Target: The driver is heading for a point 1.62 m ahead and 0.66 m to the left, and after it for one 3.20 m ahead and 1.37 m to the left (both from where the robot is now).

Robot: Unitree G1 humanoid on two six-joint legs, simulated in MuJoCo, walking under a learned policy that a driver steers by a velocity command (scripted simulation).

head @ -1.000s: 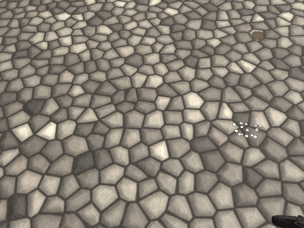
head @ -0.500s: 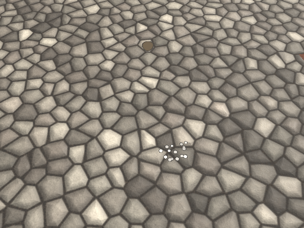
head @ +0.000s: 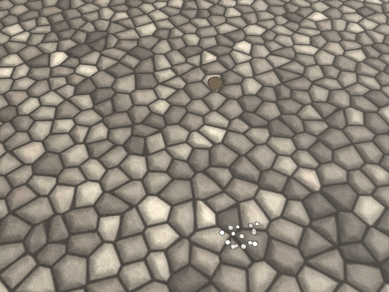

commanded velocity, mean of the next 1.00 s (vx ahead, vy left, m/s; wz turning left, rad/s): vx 0.01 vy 0.00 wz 0.48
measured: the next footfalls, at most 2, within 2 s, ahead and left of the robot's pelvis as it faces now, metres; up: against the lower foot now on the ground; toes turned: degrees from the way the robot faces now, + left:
left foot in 0.12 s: +0.03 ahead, +0.14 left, +0.00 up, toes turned +8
right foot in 0.60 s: +0.13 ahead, -0.07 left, +0.00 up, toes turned +27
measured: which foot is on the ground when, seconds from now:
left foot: up 0.00-0.10, down 0.12-0.60, up 0.62-0.96, down 0.98-1.00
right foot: down 0.00-0.12, up 0.14-0.58, down 0.60-1.00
